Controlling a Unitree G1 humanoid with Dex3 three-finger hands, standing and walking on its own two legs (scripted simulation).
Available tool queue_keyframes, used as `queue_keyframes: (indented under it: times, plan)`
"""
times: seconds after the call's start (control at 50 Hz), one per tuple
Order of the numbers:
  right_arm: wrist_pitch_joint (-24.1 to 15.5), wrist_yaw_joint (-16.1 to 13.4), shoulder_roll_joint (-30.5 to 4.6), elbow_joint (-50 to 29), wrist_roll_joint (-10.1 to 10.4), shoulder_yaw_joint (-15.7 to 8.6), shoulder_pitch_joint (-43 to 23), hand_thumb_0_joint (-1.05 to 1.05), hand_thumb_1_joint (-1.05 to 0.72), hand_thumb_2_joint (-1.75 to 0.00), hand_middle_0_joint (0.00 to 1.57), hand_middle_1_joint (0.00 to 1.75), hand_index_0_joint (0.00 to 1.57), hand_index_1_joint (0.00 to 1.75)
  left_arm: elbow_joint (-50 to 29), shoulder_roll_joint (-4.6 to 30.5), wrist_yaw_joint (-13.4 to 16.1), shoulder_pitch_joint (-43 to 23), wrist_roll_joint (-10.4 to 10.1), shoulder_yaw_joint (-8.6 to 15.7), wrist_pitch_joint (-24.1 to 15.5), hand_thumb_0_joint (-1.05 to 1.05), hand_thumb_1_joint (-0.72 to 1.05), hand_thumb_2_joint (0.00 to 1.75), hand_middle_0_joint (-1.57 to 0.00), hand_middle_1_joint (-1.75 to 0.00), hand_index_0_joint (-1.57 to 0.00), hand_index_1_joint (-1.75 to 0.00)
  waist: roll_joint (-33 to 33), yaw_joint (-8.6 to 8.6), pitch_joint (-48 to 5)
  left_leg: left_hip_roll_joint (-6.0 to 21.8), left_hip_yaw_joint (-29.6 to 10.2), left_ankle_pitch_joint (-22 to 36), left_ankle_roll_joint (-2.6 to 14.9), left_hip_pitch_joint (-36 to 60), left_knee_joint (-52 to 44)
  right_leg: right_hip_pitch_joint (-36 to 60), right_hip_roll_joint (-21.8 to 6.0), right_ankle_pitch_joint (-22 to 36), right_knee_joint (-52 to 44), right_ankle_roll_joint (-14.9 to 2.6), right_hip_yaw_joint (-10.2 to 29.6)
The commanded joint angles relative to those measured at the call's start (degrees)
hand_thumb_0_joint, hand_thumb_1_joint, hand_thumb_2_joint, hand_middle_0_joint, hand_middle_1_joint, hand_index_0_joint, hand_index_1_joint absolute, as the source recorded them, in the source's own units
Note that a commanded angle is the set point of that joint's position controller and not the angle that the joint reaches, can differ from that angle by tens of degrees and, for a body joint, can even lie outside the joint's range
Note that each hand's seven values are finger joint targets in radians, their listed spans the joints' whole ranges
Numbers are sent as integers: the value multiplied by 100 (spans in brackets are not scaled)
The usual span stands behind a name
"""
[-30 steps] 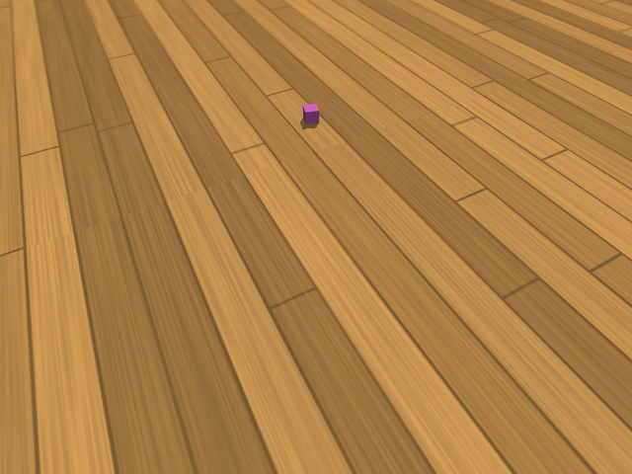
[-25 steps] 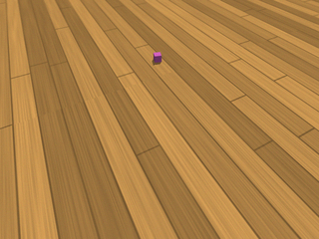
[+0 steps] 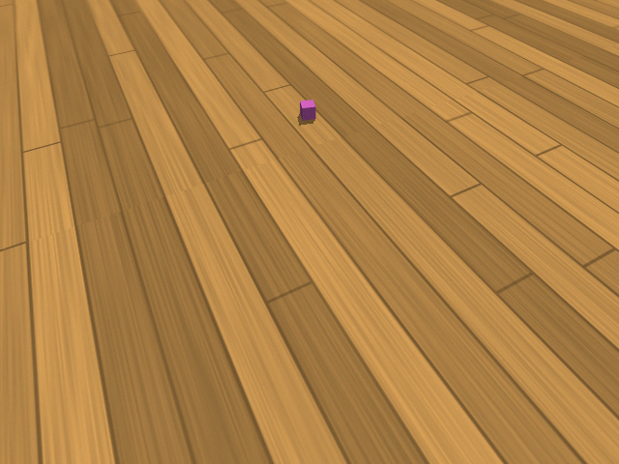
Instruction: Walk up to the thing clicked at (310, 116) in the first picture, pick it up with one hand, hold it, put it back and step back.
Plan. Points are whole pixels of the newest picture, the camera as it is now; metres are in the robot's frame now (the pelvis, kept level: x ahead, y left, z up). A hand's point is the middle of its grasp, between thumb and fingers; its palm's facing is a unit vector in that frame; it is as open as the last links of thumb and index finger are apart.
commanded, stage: stand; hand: left
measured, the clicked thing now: (307, 110) +2.03 +0.01 -0.74
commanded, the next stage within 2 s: walk up in 0.52 s
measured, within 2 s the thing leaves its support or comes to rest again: neither
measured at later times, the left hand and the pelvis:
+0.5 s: hand out of the picture +0.08 +0.25 -0.15, palm faces -0.02 -0.94 -0.34, open 7.4 cm; pelvis +0.00 +0.00 +0.00, yaw +0 degrees
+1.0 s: hand (184, 457) +0.16 +0.20 -0.13, palm faces +0.10 -0.91 -0.40, open 7.4 cm; pelvis +0.12 -0.10 -0.01, yaw +4 degrees
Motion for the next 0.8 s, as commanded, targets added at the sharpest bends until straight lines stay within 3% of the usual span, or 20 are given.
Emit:
queue_keyframes:
  times: [0.0,0.2,0.48,0.5,0.52,0.54,0.56,0.58,0.6,0.62,0.66,0.68,0.7,0.74,0.76,0.78]
  plan:
    - [-130,-102,-1196,-358,-18,-229,-174,0,-90,-90,20,30,20,30,-367,1200,68,-224,11,231,-110,0,90,90,-20,-30,-20,-30,-38,-20,-478,743,-572,832,143,89,-292,103,-655,817,-267,-208,530]
    - [-105,-115,-1201,-375,-16,-241,-209,0,-90,-90,20,30,20,30,-362,1184,82,-201,24,228,-118,0,90,90,-20,-30,-20,-30,-64,-10,-541,758,-547,1019,163,166,-208,181,-669,1073,-277,-188,494]
    - [-110,-110,-1225,-366,-27,-231,-179,0,-90,-90,20,30,20,30,-350,1190,70,-233,13,239,-106,0,90,90,-20,-30,-20,-30,44,-15,-341,745,-574,692,126,33,-367,93,-648,686,-370,-198,519]
    - [-265,9,-1883,-666,-80,-684,409,0,-90,-90,20,30,20,30,-822,1898,-201,-188,225,800,-186,0,90,90,-20,-30,-20,-30,-276,10,-1132,678,-853,-2345,591,2,121,163,-395,-2222,363,-401,320]
    - [-307,80,-2033,-633,-157,-777,501,0,-90,-90,20,30,20,30,-871,1854,-297,-376,286,826,-166,0,90,90,-20,-30,-20,-30,-24,-61,-704,879,-1223,-3233,698,-306,-1,-593,-401,-2907,834,-439,401]
    - [-342,118,-2097,-734,-157,-851,527,0,-90,-90,20,30,20,30,-1046,1684,-370,-588,328,844,-181,0,90,90,-20,-30,-20,-30,289,-116,-297,1239,-1749,-3608,900,-377,-156,-1396,-428,-2779,1232,-452,440]
    - [-372,132,-2089,-829,-157,-886,538,0,-90,-90,20,30,20,30,-1174,1519,-419,-779,313,818,-188,0,90,90,-20,-30,-20,-30,485,-140,147,1596,-2250,-3641,1104,-201,-427,-2218,-359,-2191,1688,-379,246]
    - [-411,132,-2119,-868,-183,-953,658,0,-90,-90,20,30,20,30,-1303,1362,-458,-1008,289,803,-189,0,90,90,-20,-30,-20,-30,813,-253,341,2013,-2780,-3324,1355,227,-871,-2839,-222,-1656,2196,-267,72]
    - [-452,103,-2172,-948,-182,-1008,774,0,-90,-90,20,30,20,30,-1437,1427,-491,-1152,263,807,-211,0,90,90,-20,-30,-20,-30,755,-328,282,2275,-3097,-3066,1500,652,-1118,-3233,-485,-1799,2344,-247,433]
    - [-475,93,-2157,-941,-165,-998,1097,0,-90,-90,20,30,20,30,-1468,1542,-537,-1258,303,817,-229,0,90,90,-20,-30,-20,-30,504,-449,32,2137,-3077,-3414,1507,894,-1176,-3453,-461,-1820,2638,-186,457]
    - [-483,106,-2198,-1133,-172,-1023,729,0,-90,-90,20,30,20,30,-1471,1602,-621,-971,249,847,-201,0,90,90,-20,-30,-20,-30,781,-240,-35,1992,-2627,-3424,1330,545,-1297,-3089,-604,-1719,2611,-100,471]
    - [-482,124,-2187,-1210,-177,-1018,532,0,-90,-90,20,30,20,30,-1458,1595,-652,-860,237,840,-206,0,90,90,-20,-30,-20,-30,966,-158,10,1859,-2301,-3189,1270,246,-1311,-2742,-575,-1620,2346,-70,345]
    - [-482,145,-2189,-1297,-175,-1014,259,0,-90,-90,20,30,20,30,-1406,1595,-668,-601,233,861,-209,0,90,90,-20,-30,-20,-30,1132,40,-42,1728,-2008,-2990,1162,-184,-1237,-2135,-559,-1365,2167,-74,275]
    - [-454,182,-2102,-1357,-214,-964,85,0,-90,-90,20,30,20,30,-1254,1568,-681,-244,232,898,-208,0,90,90,-20,-30,-20,-30,1008,230,-172,1272,-1285,-2557,952,-871,-909,-975,-327,-1034,1623,-39,-152]
    - [-433,189,-2075,-1384,-235,-950,-112,0,-90,-90,20,30,20,30,-1147,1546,-668,163,235,931,-210,0,90,90,-20,-30,-20,-30,907,490,-234,1080,-932,-2575,836,-1319,-522,-173,-239,-640,1254,-34,-374]
    - [-401,177,-1916,-1462,-253,-906,-347,0,-90,-90,20,30,20,30,-920,1615,-614,845,231,989,-227,0,90,90,-20,-30,-20,-30,403,881,-392,836,-564,-2594,696,-1999,278,960,-123,-287,879,-61,-568]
